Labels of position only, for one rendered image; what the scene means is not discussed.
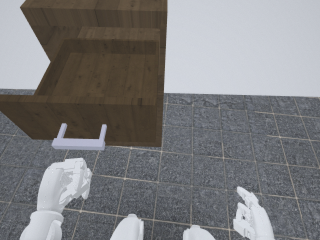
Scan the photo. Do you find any robot thigh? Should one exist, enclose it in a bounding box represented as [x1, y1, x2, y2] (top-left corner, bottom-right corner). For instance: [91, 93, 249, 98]
[183, 227, 215, 240]
[110, 217, 144, 240]

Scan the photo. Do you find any handle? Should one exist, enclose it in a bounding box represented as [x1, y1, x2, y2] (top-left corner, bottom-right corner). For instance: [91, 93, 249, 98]
[51, 123, 107, 151]

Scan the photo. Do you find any cabinet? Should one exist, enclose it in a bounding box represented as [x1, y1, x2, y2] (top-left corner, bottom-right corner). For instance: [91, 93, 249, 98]
[20, 0, 168, 147]

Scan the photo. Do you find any drawer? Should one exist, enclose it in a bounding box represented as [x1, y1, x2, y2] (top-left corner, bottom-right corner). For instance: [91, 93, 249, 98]
[0, 37, 159, 143]

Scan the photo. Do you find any robot left forearm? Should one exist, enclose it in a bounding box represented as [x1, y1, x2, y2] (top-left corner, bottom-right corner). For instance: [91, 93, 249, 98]
[19, 210, 64, 240]

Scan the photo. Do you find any right robot hand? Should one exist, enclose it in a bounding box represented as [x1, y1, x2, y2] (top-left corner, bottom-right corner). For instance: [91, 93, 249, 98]
[233, 186, 275, 240]

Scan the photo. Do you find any left robot hand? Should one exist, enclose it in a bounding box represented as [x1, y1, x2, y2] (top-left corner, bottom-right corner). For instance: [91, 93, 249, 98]
[37, 158, 92, 214]

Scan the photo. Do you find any robot left thigh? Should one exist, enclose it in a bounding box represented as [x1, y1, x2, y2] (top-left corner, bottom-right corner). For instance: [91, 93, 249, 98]
[110, 217, 144, 240]

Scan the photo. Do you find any robot right thigh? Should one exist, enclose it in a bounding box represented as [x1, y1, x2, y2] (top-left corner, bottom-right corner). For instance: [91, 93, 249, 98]
[183, 227, 215, 240]

